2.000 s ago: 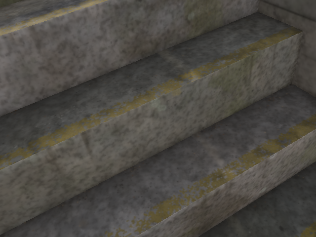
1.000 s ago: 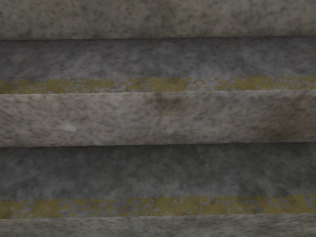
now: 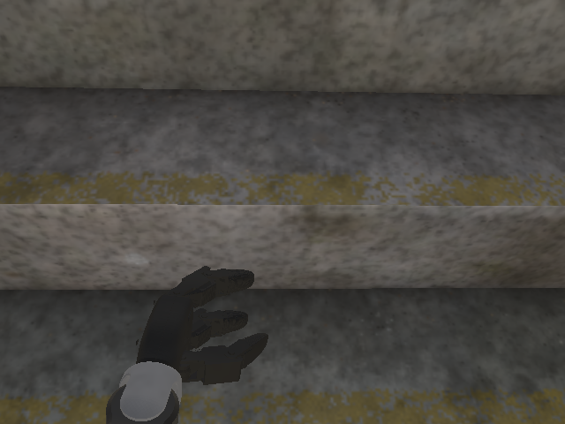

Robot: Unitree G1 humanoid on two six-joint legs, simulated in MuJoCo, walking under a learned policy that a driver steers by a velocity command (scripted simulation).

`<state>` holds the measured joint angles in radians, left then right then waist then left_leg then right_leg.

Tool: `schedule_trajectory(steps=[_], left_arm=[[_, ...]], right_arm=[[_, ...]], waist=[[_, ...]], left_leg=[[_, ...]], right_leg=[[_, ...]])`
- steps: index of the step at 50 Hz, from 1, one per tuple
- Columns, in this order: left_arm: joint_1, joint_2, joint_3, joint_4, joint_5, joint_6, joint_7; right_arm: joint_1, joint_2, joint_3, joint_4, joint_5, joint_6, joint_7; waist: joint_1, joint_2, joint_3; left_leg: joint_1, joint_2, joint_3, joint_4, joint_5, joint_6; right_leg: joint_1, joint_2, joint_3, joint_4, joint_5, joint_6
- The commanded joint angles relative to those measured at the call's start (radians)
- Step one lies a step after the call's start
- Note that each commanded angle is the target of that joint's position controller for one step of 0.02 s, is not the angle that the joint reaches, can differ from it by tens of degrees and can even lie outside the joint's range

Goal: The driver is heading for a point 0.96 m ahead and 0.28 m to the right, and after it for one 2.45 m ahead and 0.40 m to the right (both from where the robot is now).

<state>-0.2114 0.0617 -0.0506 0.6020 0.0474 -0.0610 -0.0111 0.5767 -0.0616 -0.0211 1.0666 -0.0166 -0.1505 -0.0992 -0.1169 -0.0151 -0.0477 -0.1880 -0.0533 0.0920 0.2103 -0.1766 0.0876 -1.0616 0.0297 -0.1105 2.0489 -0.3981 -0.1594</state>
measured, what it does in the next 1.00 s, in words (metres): steps on the spot: right foot, then left foot 0.25 m higher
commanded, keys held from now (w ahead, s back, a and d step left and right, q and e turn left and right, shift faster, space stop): w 1.00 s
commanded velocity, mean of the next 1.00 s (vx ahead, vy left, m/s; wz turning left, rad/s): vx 0.49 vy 0.00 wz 0.00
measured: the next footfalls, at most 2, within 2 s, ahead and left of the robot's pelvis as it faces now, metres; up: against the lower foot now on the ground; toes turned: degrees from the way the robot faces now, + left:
right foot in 0.20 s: -0.04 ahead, -0.06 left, +0.00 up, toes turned -25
left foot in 0.44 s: +0.17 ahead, +0.10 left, +0.25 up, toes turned -16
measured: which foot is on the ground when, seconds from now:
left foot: down 0.00-0.16, up 0.18-0.42, down 0.44-0.76, up 0.78-1.00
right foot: up 0.00-0.18, down 0.20-0.46, up 0.48-0.84, down 0.86-1.00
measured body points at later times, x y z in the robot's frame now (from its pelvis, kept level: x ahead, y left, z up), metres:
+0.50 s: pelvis +0.01 +0.03 +0.05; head +0.05 +0.03 +0.49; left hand +0.16 +0.26 -0.10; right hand +0.08 -0.22 -0.07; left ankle +0.13 +0.11 -0.52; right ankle -0.06 -0.04 -0.70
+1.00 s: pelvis -0.05 +0.03 -0.04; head -0.07 +0.07 +0.40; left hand -0.04 +0.28 -0.20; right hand +0.15 -0.17 -0.10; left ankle -0.05 +0.15 -0.42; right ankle -0.11 -0.03 -0.75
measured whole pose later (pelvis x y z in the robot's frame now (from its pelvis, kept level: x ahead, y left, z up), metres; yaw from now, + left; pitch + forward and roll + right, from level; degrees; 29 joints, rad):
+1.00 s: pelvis -0.05 +0.03 -0.04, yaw -4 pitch +2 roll -8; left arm 0.46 0.22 0.06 0.96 0.06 -0.15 0.05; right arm 0.13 -0.08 0.01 0.62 -0.06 0.01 -0.09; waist 0.03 0.05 -0.12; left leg -1.13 -0.01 -0.20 2.36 -0.29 0.03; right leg -0.22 0.12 -0.32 0.60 -0.43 -0.10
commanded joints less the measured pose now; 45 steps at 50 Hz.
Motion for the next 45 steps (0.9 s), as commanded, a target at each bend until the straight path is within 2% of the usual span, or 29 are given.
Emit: schedule_trajectory(steps=[1,2,4,7,8,9,11,13,15,18,19,21,22,23,24,25,26,27,28,30,35,37,39,40,41,42,43,44,45], left_arm=[[-0.007,0.013,-0.005,-0.069,0.0,0.011,-0.01],[0.064,-0.005,-0.018,-0.066,0.013,0.025,0.002],[0.159,0.053,-0.012,-0.045,-0.016,0.027,0.021],[0.244,0.202,0.06,0.01,-0.089,0.027,0.047],[0.262,0.239,0.086,0.075,-0.069,0.032,0.05],[0.068,0.277,0.104,0.113,-0.005,0.004,0.033],[0.193,0.229,0.127,0.206,-0.031,-0.016,0.049],[0.384,0.167,0.103,0.343,0.017,-0.045,0.054],[0.33,0.177,0.11,0.341,0.016,-0.045,0.024],[0.253,0.294,0.134,0.332,-0.034,-0.039,0.011],[0.107,0.386,0.154,0.253,-0.076,-0.042,0.016],[0.104,0.48,0.171,0.203,-0.139,-0.083,0.054],[0.173,0.449,0.157,0.217,-0.17,-0.074,0.039],[0.401,0.403,0.144,0.209,-0.15,-0.045,0.036],[0.372,0.419,0.138,0.188,-0.107,-0.024,0.005],[0.331,0.334,0.121,0.137,-0.042,-0.016,-0.033],[0.161,0.25,0.103,0.065,0.014,-0.007,-0.061],[0.046,0.138,0.068,-0.022,0.055,-0.006,-0.07],[0.126,0.07,0.046,-0.038,0.072,-0.001,-0.071],[0.398,0.093,0.053,0.05,0.051,-0.02,-0.035],[0.627,0.169,0.079,0.143,-0.027,0.006,-0.02],[0.772,0.195,0.09,0.194,-0.026,0.023,-0.013],[0.919,0.169,0.085,0.28,-0.033,0.035,-0.007],[0.742,0.138,0.081,0.295,-0.046,0.024,0.008],[0.454,0.184,0.092,0.242,-0.043,0.017,0.029],[0.406,0.165,0.086,0.234,-0.003,0.009,0.042],[0.438,0.165,0.068,0.239,0.028,-0.004,0.049],[0.481,0.191,0.071,0.23,0.083,-0.044,0.024],[0.567,0.279,0.105,0.233,0.083,-0.073,0.013]], right_arm=[[0.145,-0.125,-0.038,-0.013,-0.001,-0.008,-0.027],[0.081,-0.11,-0.039,-0.028,0.011,-0.008,-0.022],[-0.158,-0.123,-0.043,-0.129,0.04,-0.005,0.007],[-0.207,-0.276,-0.114,-0.228,0.023,0.015,0.066],[-0.146,-0.241,-0.134,-0.251,0.012,0.032,0.078],[0.13,-0.203,-0.155,-0.159,0.058,0.082,0.125],[-0.11,-0.091,-0.128,-0.257,0.022,0.056,0.043],[-0.343,-0.042,-0.055,-0.414,0.022,0.005,0.042],[-0.442,-0.035,-0.016,-0.471,0.009,0.012,0.048],[-0.424,-0.058,0.002,-0.532,0.013,0.088,0.044],[-0.189,-0.118,-0.007,-0.463,0.013,0.12,0.044],[0.094,-0.228,-0.04,-0.316,0.043,0.16,0.032],[0.075,-0.238,-0.04,-0.308,0.02,0.158,0.033],[-0.077,-0.268,-0.035,-0.298,-0.005,0.157,0.057],[-0.02,-0.314,-0.052,-0.298,-0.033,0.178,0.046],[-0.096,-0.355,-0.067,-0.299,-0.051,0.21,0.017],[-0.288,-0.299,-0.062,-0.337,-0.046,0.212,0.004],[-0.408,-0.241,-0.042,-0.351,-0.038,0.196,-0.001],[-0.433,-0.215,-0.035,-0.333,-0.037,0.177,-0.004],[-0.441,-0.12,-0.007,-0.281,-0.049,0.132,0.01],[-0.494,-0.192,-0.033,-0.304,-0.063,0.089,0.042],[-0.574,-0.204,-0.04,-0.353,-0.068,0.095,0.031],[-0.657,-0.133,-0.033,-0.391,-0.03,0.115,0.004],[-0.479,-0.051,-0.021,-0.372,-0.014,0.114,-0.014],[-0.301,-0.023,-0.004,-0.432,-0.016,0.119,-0.032],[-0.288,-0.01,-0.013,-0.444,0.016,0.136,-0.02],[-0.398,0.051,0.008,-0.513,0.043,0.134,0.003],[-0.425,0.083,0.042,-0.567,0.02,0.112,0.008],[-0.39,0.054,0.055,-0.571,-0.021,0.106,0.001]], waist=[[0.068,0.09,-0.204],[0.121,0.082,-0.229],[0.227,0.016,-0.27],[0.232,0.099,-0.355],[0.189,0.039,-0.313],[-0.018,-0.264,-0.192],[0.065,-0.207,-0.061],[0.043,0.026,0.073],[0.009,0.05,0.081],[-0.098,-0.029,0.059],[-0.23,-0.069,-0.074],[-0.254,-0.066,-0.31],[-0.198,-0.073,-0.37],[-0.02,0.033,-0.43],[-0.064,0.16,-0.425],[-0.022,0.391,-0.412],[0.018,0.313,-0.266],[0.051,0.249,-0.132],[0.127,0.164,-0.02],[0.218,-0.031,0.011],[0.256,0.049,0.027],[0.312,0.085,0.02],[0.395,-0.094,0.091],[0.278,-0.428,0.05],[0.02,-0.269,0.019],[-0.051,0.015,-0.033],[-0.066,0.179,-0.019],[-0.107,0.334,0.102],[-0.074,0.264,0.08]], left_leg=[[0.671,0.303,-0.224,0.1,1.046,0.122],[0.546,0.297,-0.191,0.11,1.143,0.093],[0.255,0.218,-0.064,0.217,1.481,0.077],[0.395,0.157,-0.221,0.586,1.48,0.057],[0.302,0.044,-0.174,0.87,0.719,-0.01],[-0.532,-0.082,-0.084,1.483,-0.221,-0.179],[-0.974,-0.133,-0.221,2.216,-0.379,-0.057],[-1.279,-0.106,-0.289,2.251,-0.405,0.043],[-1.258,-0.124,-0.178,2.123,-0.412,0.052],[-0.885,-0.126,-0.071,1.722,-0.224,0.037],[-0.423,-0.122,0.013,1.47,-0.196,0.041],[-0.135,-0.145,0.135,1.363,-0.339,0.011],[-0.235,-0.152,0.063,1.22,-0.515,0.056],[-0.19,-0.236,-0.022,1.047,-0.563,0.112],[-0.201,-0.119,-0.298,0.797,-0.659,0.144],[-0.284,-0.016,-0.756,0.453,-1.006,0.241],[-0.501,0.03,-1.165,0.173,-1.2,0.347],[-0.633,0.037,-1.148,0.198,-1.059,0.341],[-0.813,0.037,-0.986,0.384,-0.942,0.249],[-0.885,0.019,-0.623,0.68,-0.674,0.14],[-0.897,0.02,-0.347,0.684,-0.618,0.11],[-1.034,-0.019,-0.241,0.769,-0.614,0.05],[-1.078,-0.174,0.059,1.22,-0.531,-0.06],[-0.927,-0.223,0.021,1.958,-0.487,0.014],[-0.82,-0.181,-0.211,2.062,-0.485,0.026],[-0.751,-0.233,-0.265,2.136,-0.398,0.024],[-0.904,-0.244,-0.34,2.32,-0.358,0.0],[-1.139,-0.125,-0.278,2.224,-0.118,-0.022],[-1.28,-0.062,-0.221,2.204,-0.084,-0.041]], right_leg=[[-0.251,-0.067,0.022,-0.196,0.019,-0.007],[-0.08,-0.077,0.086,-0.308,0.04,-0.042],[0.414,-0.027,0.083,-0.784,0.025,-0.073],[0.736,-0.034,0.072,-1.767,0.514,0.022],[0.867,-0.071,0.06,-2.096,0.794,0.014],[1.304,-0.225,0.261,-1.793,0.948,-0.18],[1.249,-0.237,0.121,-1.753,1.116,-0.081],[1.274,-0.304,0.095,-1.726,1.126,-0.011],[1.103,-0.248,-0.082,-1.809,1.05,0.049],[0.729,-0.209,-0.261,-2.006,1.235,0.057],[0.561,-0.202,-0.314,-2.044,1.616,0.005],[0.815,-0.351,-0.207,-1.832,2.489,-0.143],[1.033,-0.398,-0.177,-1.592,2.539,-0.18],[1.023,-0.349,-0.119,-1.415,2.298,-0.152],[0.918,-0.285,-0.18,-1.233,1.653,-0.136],[0.781,-0.116,-0.126,-0.975,0.676,-0.095],[0.61,0.027,0.119,-0.576,0.394,-0.029],[0.451,0.054,0.232,-0.277,0.306,0.011],[0.439,0.026,0.306,-0.223,0.167,0.006],[0.49,0.01,0.25,-0.319,0.183,0.04],[0.633,0.036,0.0,-0.57,0.233,0.117],[0.868,0.035,-0.09,-0.848,0.276,0.095],[1.029,-0.014,-0.237,-1.615,0.468,0.036],[0.888,-0.105,-0.161,-1.743,0.773,0.034],[0.81,-0.119,-0.121,-1.886,0.764,0.109],[0.748,-0.152,-0.011,-1.85,0.704,0.056],[0.792,-0.2,0.115,-1.702,0.636,0.056],[0.793,-0.259,0.112,-1.653,0.528,0.075],[0.968,-0.369,0.207,-1.693,0.473,0.045]])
